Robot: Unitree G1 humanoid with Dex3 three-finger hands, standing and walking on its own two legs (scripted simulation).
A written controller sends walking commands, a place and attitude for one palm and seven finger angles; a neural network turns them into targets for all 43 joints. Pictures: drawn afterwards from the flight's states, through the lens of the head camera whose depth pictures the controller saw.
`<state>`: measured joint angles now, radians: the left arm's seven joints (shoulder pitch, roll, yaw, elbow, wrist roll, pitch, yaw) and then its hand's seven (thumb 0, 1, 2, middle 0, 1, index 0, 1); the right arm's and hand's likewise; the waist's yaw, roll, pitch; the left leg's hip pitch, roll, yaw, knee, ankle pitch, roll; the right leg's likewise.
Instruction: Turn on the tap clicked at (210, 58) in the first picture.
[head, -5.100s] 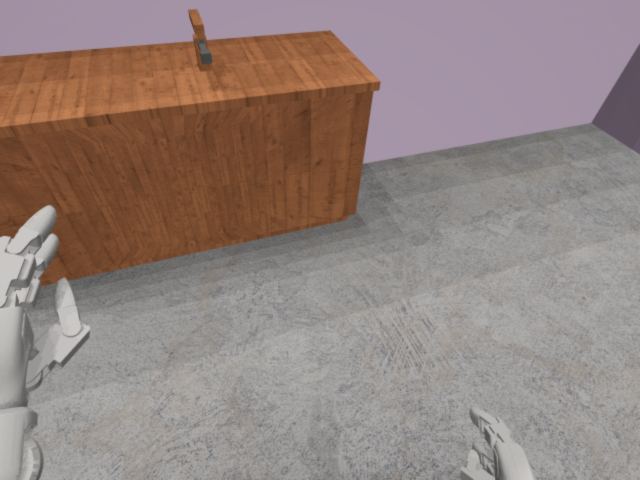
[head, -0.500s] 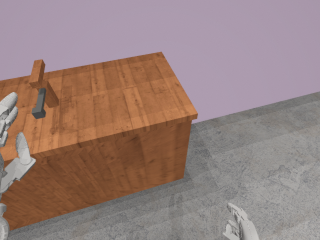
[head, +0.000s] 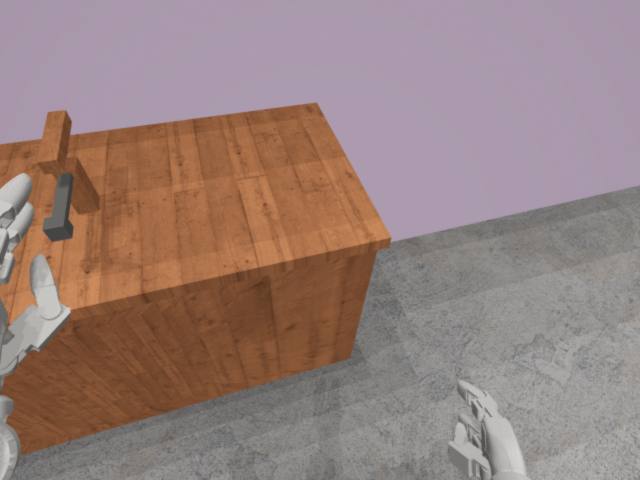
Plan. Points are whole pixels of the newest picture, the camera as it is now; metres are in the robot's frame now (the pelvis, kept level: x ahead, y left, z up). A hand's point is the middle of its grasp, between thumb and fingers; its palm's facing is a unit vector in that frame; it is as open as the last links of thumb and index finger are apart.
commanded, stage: come to a stop and stand still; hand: left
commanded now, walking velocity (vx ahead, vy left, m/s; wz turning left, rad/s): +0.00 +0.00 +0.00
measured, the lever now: (58, 228) +0.43 +0.43 +0.02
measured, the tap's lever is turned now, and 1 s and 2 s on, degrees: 0 0 0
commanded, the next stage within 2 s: look again from close up in 1.06 s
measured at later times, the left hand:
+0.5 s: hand (59, 310) +0.23 +0.26 +0.16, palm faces +0.36 -0.87 -0.34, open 7.4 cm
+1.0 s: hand (27, 291) +0.24 +0.29 +0.16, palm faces +0.36 -0.87 -0.33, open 7.4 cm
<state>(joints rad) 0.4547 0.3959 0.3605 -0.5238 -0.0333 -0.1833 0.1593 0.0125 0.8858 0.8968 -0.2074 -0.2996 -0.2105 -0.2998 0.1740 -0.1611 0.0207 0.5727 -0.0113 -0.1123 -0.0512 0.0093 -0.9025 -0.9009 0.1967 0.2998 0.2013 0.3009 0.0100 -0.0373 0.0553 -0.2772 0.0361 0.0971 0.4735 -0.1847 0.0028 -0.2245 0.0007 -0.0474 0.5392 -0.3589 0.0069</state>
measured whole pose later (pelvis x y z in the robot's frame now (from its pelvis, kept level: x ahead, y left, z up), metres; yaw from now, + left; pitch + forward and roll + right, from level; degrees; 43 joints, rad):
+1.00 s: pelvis +0.02 +0.05 +0.01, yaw -2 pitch +0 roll -2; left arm 0.40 0.36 0.33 -0.45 -0.04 -0.18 0.10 0.01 0.89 0.90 -0.21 -0.30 -0.21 -0.30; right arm 0.17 -0.17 0.05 0.58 0.00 -0.11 -0.03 0.01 -0.90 -0.90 0.20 0.30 0.21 0.30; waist 0.05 -0.04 0.03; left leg -0.23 -0.04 0.03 0.42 -0.19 0.07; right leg -0.13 -0.01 -0.01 0.34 -0.21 0.03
